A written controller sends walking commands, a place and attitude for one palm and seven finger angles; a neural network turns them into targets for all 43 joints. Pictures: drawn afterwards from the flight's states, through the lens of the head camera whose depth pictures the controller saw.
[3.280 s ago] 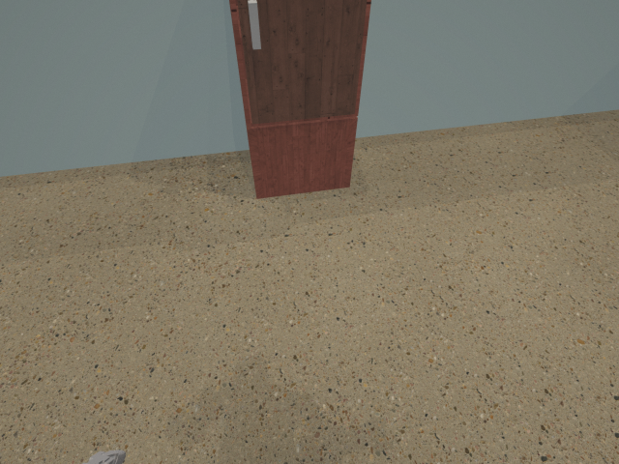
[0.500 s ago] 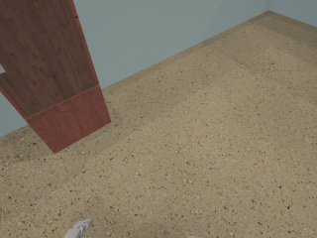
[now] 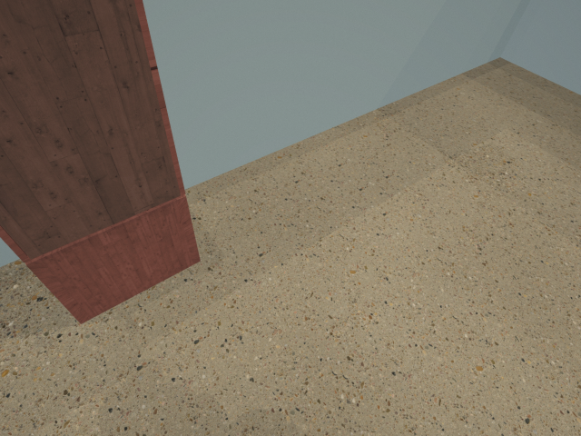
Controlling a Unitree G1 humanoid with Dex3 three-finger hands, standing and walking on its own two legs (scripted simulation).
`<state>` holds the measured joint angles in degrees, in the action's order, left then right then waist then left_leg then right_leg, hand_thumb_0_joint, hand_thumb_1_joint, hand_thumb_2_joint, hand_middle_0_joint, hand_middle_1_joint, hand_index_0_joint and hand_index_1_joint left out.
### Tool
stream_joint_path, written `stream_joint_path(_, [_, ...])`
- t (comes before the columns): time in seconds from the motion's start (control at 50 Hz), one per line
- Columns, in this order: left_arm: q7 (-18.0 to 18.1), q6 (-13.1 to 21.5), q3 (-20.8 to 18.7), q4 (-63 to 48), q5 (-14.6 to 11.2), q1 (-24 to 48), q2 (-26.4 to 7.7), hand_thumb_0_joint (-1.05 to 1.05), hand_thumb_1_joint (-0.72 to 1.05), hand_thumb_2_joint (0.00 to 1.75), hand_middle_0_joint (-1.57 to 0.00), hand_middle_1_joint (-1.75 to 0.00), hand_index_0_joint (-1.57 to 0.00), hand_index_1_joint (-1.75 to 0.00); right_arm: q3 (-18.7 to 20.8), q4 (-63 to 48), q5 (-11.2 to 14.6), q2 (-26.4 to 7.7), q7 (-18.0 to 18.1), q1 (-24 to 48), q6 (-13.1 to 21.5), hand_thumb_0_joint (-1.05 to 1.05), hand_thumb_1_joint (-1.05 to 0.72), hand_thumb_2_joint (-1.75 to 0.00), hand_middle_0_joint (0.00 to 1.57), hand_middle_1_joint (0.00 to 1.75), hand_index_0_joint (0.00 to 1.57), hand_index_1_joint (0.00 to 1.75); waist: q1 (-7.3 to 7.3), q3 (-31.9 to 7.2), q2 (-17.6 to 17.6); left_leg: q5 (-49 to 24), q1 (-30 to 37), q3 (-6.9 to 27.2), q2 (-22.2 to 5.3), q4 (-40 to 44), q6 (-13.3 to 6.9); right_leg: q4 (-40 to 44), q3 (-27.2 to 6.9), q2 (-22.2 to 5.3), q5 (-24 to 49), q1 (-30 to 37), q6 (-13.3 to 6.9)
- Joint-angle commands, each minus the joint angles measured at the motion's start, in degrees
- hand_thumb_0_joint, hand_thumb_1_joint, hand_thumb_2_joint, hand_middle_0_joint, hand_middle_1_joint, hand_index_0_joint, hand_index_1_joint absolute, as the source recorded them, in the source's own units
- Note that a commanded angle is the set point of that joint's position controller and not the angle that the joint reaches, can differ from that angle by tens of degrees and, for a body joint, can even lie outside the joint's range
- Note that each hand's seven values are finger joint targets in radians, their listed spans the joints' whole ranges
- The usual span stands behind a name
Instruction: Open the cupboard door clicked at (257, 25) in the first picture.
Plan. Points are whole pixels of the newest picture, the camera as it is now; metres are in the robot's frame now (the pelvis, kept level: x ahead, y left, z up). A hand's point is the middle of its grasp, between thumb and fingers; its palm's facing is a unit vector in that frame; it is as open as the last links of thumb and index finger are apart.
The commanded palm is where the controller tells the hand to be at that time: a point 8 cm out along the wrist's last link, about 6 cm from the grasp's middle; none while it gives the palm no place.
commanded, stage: turn to face it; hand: left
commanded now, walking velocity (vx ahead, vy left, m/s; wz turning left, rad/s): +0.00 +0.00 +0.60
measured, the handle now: out of the picture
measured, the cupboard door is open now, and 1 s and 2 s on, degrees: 0 0 0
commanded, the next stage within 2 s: take the last steps up to it in 1.06 s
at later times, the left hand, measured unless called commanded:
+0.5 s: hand out of the picture +0.08 +0.16 -0.15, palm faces +0.33 -0.91 -0.25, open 7.4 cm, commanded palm none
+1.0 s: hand out of the picture -0.01 +0.21 -0.17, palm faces +0.56 -0.79 -0.25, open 7.4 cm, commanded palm none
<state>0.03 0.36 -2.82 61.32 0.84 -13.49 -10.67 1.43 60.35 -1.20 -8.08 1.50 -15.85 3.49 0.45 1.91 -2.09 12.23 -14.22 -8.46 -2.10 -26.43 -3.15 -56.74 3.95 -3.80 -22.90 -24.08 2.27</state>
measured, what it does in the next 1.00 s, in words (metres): steps on the spot, turning left: right foot, then left foot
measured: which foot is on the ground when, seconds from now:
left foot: down 0.00-0.24, up 0.26-0.68, down 0.70-1.00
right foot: up 0.00-0.22, down 0.24-0.70, up 0.72-1.00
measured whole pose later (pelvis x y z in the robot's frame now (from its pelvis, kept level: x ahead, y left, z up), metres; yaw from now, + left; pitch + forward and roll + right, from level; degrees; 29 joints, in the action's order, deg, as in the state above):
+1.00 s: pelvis +0.05 -0.01 +0.00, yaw +32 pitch -1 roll +0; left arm 0.6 -3.2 -3.6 54.1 0.7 -11.4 -14.7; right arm 1.5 53.0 -1.0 -10.7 -0.1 -8.7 -1.1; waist -1.0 4.1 -1.3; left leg 12.9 -12.5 -2.9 1.1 -25.9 -3.0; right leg -57.9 1.7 -5.7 -23.1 -25.9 5.8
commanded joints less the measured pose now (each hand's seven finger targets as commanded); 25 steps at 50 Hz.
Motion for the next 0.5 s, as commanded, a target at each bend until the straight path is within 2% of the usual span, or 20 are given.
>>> stream_joint_path(0.0, [0.89, -0.21, -0.49, -4.29, 0.01, -0.81, -1.72, 0.0, 0.9, 0.9, -0.2, -0.3, -0.2, -0.3, 2.4, -1.42, 0.32, -10.12, 0.0, -4.26, -0.76, 0.0, -0.9, -0.9, 0.2, 0.3, 0.2, 0.3, -0.12, -4.79, 8.33, -34.64, 7.71, 13.67, -13.23, 7.41, -6.34, 3.36, -0.65, -0.47, 1.84, -2.68, 1.69])
stream_joint_path(0.08, [1.28, -0.8, -1.07, -7.49, -0.26, 3.38, -1.82, 0.0, 0.9, 0.9, -0.2, -0.3, -0.2, -0.3, 3.4, -2.43, -0.15, -10.67, -0.31, -3.08, -2.35, 0.0, -0.9, -0.9, 0.2, 0.3, 0.2, 0.3, 0.75, -2.69, 10.85, -27.67, 3.9, 16.6, -12.67, 6.73, -6.39, 10.61, -0.48, 0.41, 1.04, 0.13, 1.92])
stream_joint_path(0.12, [1.38, -0.73, -1.31, -8.34, -0.37, 3.28, -1.99, 0.0, 0.9, 0.9, -0.2, -0.3, -0.2, -0.3, 3.91, -3.29, -0.23, -11.26, -0.41, -2.05, -2.99, 0.0, -0.9, -0.9, 0.2, 0.3, 0.2, 0.3, 0.46, -2.72, 11.32, -25.44, 2.02, 18.92, -12.2, 5.64, -6.13, 14.71, -0.06, 1.38, 1.75, 3.24, 1.76])
stream_joint_path(0.16, [1.51, -0.48, -1.62, -8.48, -0.51, 0.49, -2.56, 0.0, 0.9, 0.9, -0.2, -0.3, -0.2, -0.3, 4.45, -4.38, -0.11, -11.87, -0.52, 0.24, -3.59, 0.0, -0.9, -0.9, 0.2, 0.3, 0.2, 0.3, -1.35, -2.73, 10.19, -20.56, -1.2, 19.65, -10.88, 2.78, -4.68, 23.13, 0.36, 1.91, 7.06, 9.35, 1.59])
stream_joint_path(0.18, [1.64, -0.1, -1.91, -8.21, -0.43, -1.41, -3.6, 0.0, 0.9, 0.9, -0.2, -0.3, -0.2, -0.3, 4.59, -4.99, 0.19, -11.5, -0.71, 0.9, -3.75, 0.0, -0.9, -0.9, 0.2, 0.3, 0.2, 0.3, -2.36, -3.18, 7.77, -15.52, -4.41, 18.89, -8.68, -0.28, -2.61, 30.42, 0.19, 1.01, 13.04, 14.98, 1.49])
stream_joint_path(0.2, [2.02, 0.54, -2.44, -8.5, 0.12, -2.8, -7.25, 0.0, 0.9, 0.9, -0.2, -0.3, -0.2, -0.3, 4.47, -5.68, 0.79, -9.14, -1.14, 0.06, -3.72, 0.0, -0.9, -0.9, 0.2, 0.3, 0.2, 0.3, -2.72, -4.49, -0.7, -5.38, -11.59, 15.18, -4.19, -7.57, 0.79, 36.16, -6.94, -6.51, 17.21, 23.08, -0.31])
stream_joint_path(0.22, [2.42, 0.76, -3.52, -8.88, 0.86, -4.85, -12.62, 0.0, 0.9, 0.9, -0.2, -0.3, -0.2, -0.3, 3.8, -7.6, 0.74, -5.1, -1.39, -0.84, -3.71, 0.0, -0.9, -0.9, 0.2, 0.3, 0.2, 0.3, -3.16, -5.89, -16.31, 19.08, -20.28, 5.67, 4.02, -21.57, 5.01, 39.17, -19.46, -22.02, 26.98, 27.45, -6.18])
stream_joint_path(0.24, [2.23, 0.49, -3.31, -9.94, 0.23, -4.37, -13.02, 0.0, 0.9, 0.9, -0.2, -0.3, -0.2, -0.3, 4.75, -7.37, 0.23, -8.22, -1.18, -1.49, -4.75, 0.0, -0.9, -0.9, 0.2, 0.3, 0.2, 0.3, -2.97, -6.57, -13.63, 22.42, -17.84, 8.88, 1.79, -33.35, 4.95, 41.1, -18.97, -25.28, 23.01, 20.0, -9.67])
stream_joint_path(0.26, [2.32, 0.32, -3.1, -11.11, 0.21, -0.38, -11.53, 0.0, 0.9, 0.9, -0.2, -0.3, -0.2, -0.3, 4.96, -7.02, 0.16, -7.74, -1.47, -0.39, -5.59, 0.0, -0.9, -0.9, 0.2, 0.3, 0.2, 0.3, -1.49, -3.57, -11.76, 19.59, -17.74, 9.86, 0.35, -40.07, 5.22, 42.66, -17.78, -22.94, 15.78, 14.16, -9.51])
stream_joint_path(0.28, [2.26, 0.32, -2.46, -12.01, 0.19, 2.54, -9.44, 0.0, 0.9, 0.9, -0.2, -0.3, -0.2, -0.3, 4.89, -6.39, -0.09, -7.89, -1.85, -0.09, -5.88, 0.0, -0.9, -0.9, 0.2, 0.3, 0.2, 0.3, -0.17, -1.01, -8.64, 15.24, -18.69, 9.44, -1.11, -43.52, 5.59, 42.43, -13.22, -20.07, 13.63, 11.98, -8.66])
stream_joint_path(0.3, [2.45, 0.21, -1.95, -12.46, 0.18, 4.8, -7.56, 0.0, 0.9, 0.9, -0.2, -0.3, -0.2, -0.3, 4.82, -6.13, -0.07, -7.48, -2.23, -0.21, -6.08, 0.0, -0.9, -0.9, 0.2, 0.3, 0.2, 0.3, 1.02, 0.21, -6.06, 11.77, -18.55, 8.79, -2.16, -44.57, 5.82, 41.28, -7.89, -17.86, 16.12, 10.83, -7.98])
stream_joint_path(0.32, [2.35, 0.53, -1.59, -12.61, 0.28, 4.68, -6.83, 0.0, 0.9, 0.9, -0.2, -0.3, -0.2, -0.3, 4.47, -6.21, -0.18, -6.92, -2.43, -0.07, -6.18, 0.0, -0.9, -0.9, 0.2, 0.3, 0.2, 0.3, 1.11, 0.47, -5.76, 9.76, -18.75, 8.09, -2.08, -44.55, 6.35, 40.36, -4.24, -16.37, 20.55, 11.68, -7.45])
stream_joint_path(0.34, [2.29, 0.73, -1.46, -12.37, 0.29, 3.39, -6.93, 0.0, 0.9, 0.9, -0.2, -0.3, -0.2, -0.3, 4.27, -6.37, -0.17, -7.05, -2.52, 0.44, -6.29, 0.0, -0.9, -0.9, 0.2, 0.3, 0.2, 0.3, 0.74, -0.39, -6.25, 9.21, -19.1, 7.54, -2.07, -43.85, 6.82, 39.45, -2.38, -16.12, 24.61, 13.54, -7.53])
stream_joint_path(0.4, [2.25, 0.69, -1.73, -11.38, 0.54, -0.44, -8.3, 0.0, 0.9, 0.9, -0.2, -0.3, -0.2, -0.3, 3.94, -8.05, 0.0, -7.25, -2.77, 4.21, -6.49, 0.0, -0.9, -0.9, 0.2, 0.3, 0.2, 0.3, -1.0, -2.21, -5.85, 10.48, -19.06, 6.05, -1.89, -37.69, 7.6, 37.62, 0.0, -16.84, 31.55, 19.09, -8.47])
stream_joint_path(0.48, [1.97, 0.14, -1.96, -10.99, 0.79, -2.28, -10.78, 0.0, 0.9, 0.9, -0.2, -0.3, -0.2, -0.3, 3.37, -10.13, 0.13, -8.0, -3.05, 8.9, -6.65, 0.0, -0.9, -0.9, 0.2, 0.3, 0.2, 0.3, -2.05, -2.33, -6.97, 10.82, -16.32, 3.76, -1.68, -30.12, 7.49, 36.39, 2.87, -17.56, 33.49, 19.43, -8.85])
